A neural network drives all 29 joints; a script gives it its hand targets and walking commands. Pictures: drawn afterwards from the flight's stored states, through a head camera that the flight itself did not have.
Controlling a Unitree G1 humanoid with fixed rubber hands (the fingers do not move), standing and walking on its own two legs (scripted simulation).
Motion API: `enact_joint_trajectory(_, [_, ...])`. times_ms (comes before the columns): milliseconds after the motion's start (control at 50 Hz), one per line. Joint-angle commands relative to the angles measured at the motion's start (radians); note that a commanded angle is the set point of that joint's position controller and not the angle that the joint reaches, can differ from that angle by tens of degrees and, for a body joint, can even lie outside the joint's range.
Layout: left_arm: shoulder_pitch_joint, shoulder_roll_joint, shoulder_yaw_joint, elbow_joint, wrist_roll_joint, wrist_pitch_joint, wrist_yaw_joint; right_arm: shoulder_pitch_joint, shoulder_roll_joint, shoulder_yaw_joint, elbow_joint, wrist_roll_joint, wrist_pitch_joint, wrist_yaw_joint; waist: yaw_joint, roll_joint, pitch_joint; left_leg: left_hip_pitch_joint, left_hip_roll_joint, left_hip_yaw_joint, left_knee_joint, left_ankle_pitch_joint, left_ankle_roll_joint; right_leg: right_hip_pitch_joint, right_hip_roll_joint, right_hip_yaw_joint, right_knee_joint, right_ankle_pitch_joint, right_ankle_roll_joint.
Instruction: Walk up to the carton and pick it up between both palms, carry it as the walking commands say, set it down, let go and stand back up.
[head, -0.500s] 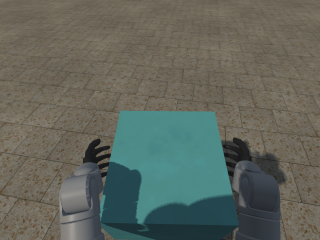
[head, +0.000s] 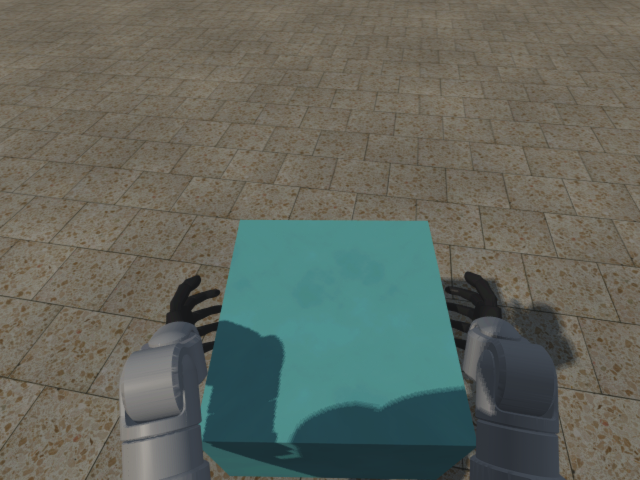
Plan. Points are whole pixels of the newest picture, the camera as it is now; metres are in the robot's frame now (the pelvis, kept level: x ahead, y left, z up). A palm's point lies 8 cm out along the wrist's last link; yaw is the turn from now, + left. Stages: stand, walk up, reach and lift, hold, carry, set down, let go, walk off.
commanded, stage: carry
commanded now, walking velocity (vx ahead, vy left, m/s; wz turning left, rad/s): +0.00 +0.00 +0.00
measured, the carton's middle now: (332, 343) +0.30 +0.00 -0.01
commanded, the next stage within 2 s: hold in 0.52 s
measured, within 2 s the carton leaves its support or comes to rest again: neither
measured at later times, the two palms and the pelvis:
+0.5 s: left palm (183, 344) +0.26 +0.17 +0.08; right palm (485, 340) +0.25 -0.18 +0.08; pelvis -0.01 +0.00 +0.00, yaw +0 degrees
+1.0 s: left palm (198, 322) +0.29 +0.16 +0.07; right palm (482, 325) +0.29 -0.19 +0.06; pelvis -0.02 -0.02 +0.01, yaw +12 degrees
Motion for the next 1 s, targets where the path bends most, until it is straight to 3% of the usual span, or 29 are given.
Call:
enact_joint_trajectory(0, [-0.556, -0.91, -0.763, -0.064, -0.455, 0.0, -0.312, -0.534, 0.889, 0.767, -0.057, 0.455, 0.004, 0.385, -0.001, -0.017, -0.245, -0.055, 0.104, -0.118, -0.107, 0.167, 0.008, 0.224, -0.092, 0.152, -0.055, 0.114, -0.033])
enact_joint_trajectory(500, [-0.551, -0.892, -0.743, -0.033, -0.428, -0.034, -0.31, -0.528, 0.874, 0.752, -0.032, 0.434, -0.031, 0.378, 0.001, -0.017, -0.245, -0.07, 0.105, -0.124, -0.103, 0.16, 0.013, 0.224, -0.089, 0.157, -0.059, 0.107, -0.029])
enact_joint_trajectory(520, [-0.475, -0.647, -0.232, 0.684, -0.08, -0.244, -0.299, -0.317, 0.56, 0.194, 0.688, 0.027, -0.206, 0.349, 0.046, 0.175, 0.262, -0.232, -0.045, -0.252, -0.332, 0.012, 0.043, 0.36, 0.177, 0.24, -0.115, -0.003, -0.069])
enact_joint_trajectory(540, [-0.457, -0.576, -0.284, 0.651, -0.051, -0.382, -0.286, -0.326, 0.538, 0.3, 0.531, 0.024, -0.359, 0.357, 0.018, 0.121, 0.187, -0.197, -0.047, -0.275, -0.319, 0.102, 0.071, 0.476, 0.16, 0.286, -0.087, 0.144, -0.044])
enact_joint_trajectory(560, [-0.424, -0.604, -0.341, 0.581, -0.065, -0.492, -0.287, -0.381, 0.59, 0.402, 0.408, 0.066, -0.472, 0.361, 0.024, 0.042, 0.047, -0.106, -0.065, -0.26, -0.257, 0.212, 0.076, 0.527, 0.14, 0.29, -0.087, 0.224, -0.022])
enact_joint_trajectory(580, [-0.448, -0.68, -0.417, 0.475, -0.1, -0.558, -0.3, -0.425, 0.666, 0.466, 0.291, 0.104, -0.538, 0.373, -0.009, 0.002, -0.108, -0.038, -0.062, -0.267, -0.213, 0.326, 0.061, 0.552, 0.137, 0.274, -0.077, 0.321, -0.006])
enact_joint_trajectory(600, [-0.509, -0.776, -0.506, 0.354, -0.152, -0.592, -0.323, -0.488, 0.777, 0.57, 0.191, 0.161, -0.565, 0.388, 0.003, -0.036, -0.246, -0.024, -0.054, -0.285, -0.183, 0.446, 0.047, 0.576, 0.152, 0.258, -0.057, 0.379, 0.002])
enact_joint_trajectory(620, [-0.593, -0.827, -0.593, 0.244, -0.191, -0.602, -0.342, -0.547, 0.848, 0.648, 0.118, 0.211, -0.566, 0.388, -0.005, -0.056, -0.365, -0.022, -0.052, -0.3, -0.16, 0.543, 0.037, 0.612, 0.17, 0.263, -0.041, 0.442, 0.006])
enact_joint_trajectory(660, [-0.635, -0.845, -0.69, 0.184, -0.238, -0.604, -0.358, -0.59, 0.876, 0.729, 0.049, 0.25, -0.546, 0.369, -0.018, -0.053, -0.442, -0.035, -0.063, -0.299, -0.152, 0.54, 0.029, 0.647, 0.167, 0.281, -0.036, 0.535, 0.023])
enact_joint_trajectory(680, [-0.622, -0.82, -0.685, 0.241, -0.226, -0.597, -0.363, -0.589, 0.842, 0.692, 0.089, 0.232, -0.531, 0.364, -0.037, -0.007, -0.387, -0.055, -0.067, -0.298, -0.178, 0.447, 0.03, 0.616, 0.165, 0.271, -0.053, 0.453, 0.029])
enact_joint_trajectory(700, [-0.622, -0.809, -0.69, 0.284, -0.223, -0.595, -0.371, -0.557, 0.821, 0.664, 0.131, 0.215, -0.519, 0.36, -0.066, -0.012, -0.334, -0.044, -0.068, -0.305, -0.186, 0.387, 0.031, 0.566, 0.161, 0.267, -0.073, 0.382, 0.034])
enact_joint_trajectory(780, [-0.689, -0.782, -0.602, 0.456, -0.193, -0.606, -0.407, -0.566, 0.825, 0.567, 0.291, 0.166, -0.494, 0.378, -0.079, -0.023, -0.193, -0.133, -0.062, -0.303, -0.232, 0.111, 0.057, 0.54, 0.145, 0.259, -0.127, 0.101, 0.049])
enact_joint_trajectory(800, [-0.856, -0.806, -0.636, 0.483, -0.23, -0.619, -0.438, -0.57, 0.855, 0.521, 0.347, 0.159, -0.49, 0.37, -0.212, -0.043, -0.239, -0.154, -0.053, -0.267, -0.244, 0.005, 0.058, 0.634, 0.142, 0.234, -0.163, 0.031, 0.041])
enact_joint_trajectory(820, [-0.875, -0.81, -0.591, 0.556, -0.212, -0.631, -0.45, -0.631, 0.863, 0.512, 0.381, 0.159, -0.488, 0.376, -0.177, -0.02, -0.208, -0.201, -0.046, -0.268, -0.264, -0.06, 0.072, 0.65, 0.144, 0.223, -0.151, -0.021, 0.047])
enact_joint_trajectory(880, [-0.87, -0.857, -0.462, 0.743, -0.148, -0.648, -0.463, -0.717, 0.878, 0.463, 0.484, 0.171, -0.484, 0.408, -0.142, 0.024, -0.155, -0.255, -0.034, -0.273, -0.277, -0.128, 0.082, 0.649, 0.129, 0.245, -0.16, -0.113, 0.048])
enact_joint_trajectory(940, [-0.806, -0.835, -0.312, 0.898, -0.077, -0.651, -0.474, -0.727, 0.886, 0.378, 0.612, 0.145, -0.479, 0.426, -0.095, -0.026, -0.078, -0.23, -0.045, -0.262, -0.263, -0.085, 0.073, 0.604, 0.118, 0.242, -0.196, -0.159, 0.052])
enact_joint_trajectory(980, [-0.771, -0.816, -0.256, 0.937, -0.052, -0.656, -0.476, -0.728, 0.885, 0.336, 0.647, 0.132, -0.487, 0.432, -0.084, -0.045, -0.065, -0.201, -0.058, -0.246, -0.245, -0.028, 0.065, 0.591, 0.108, 0.244, -0.214, -0.14, 0.052])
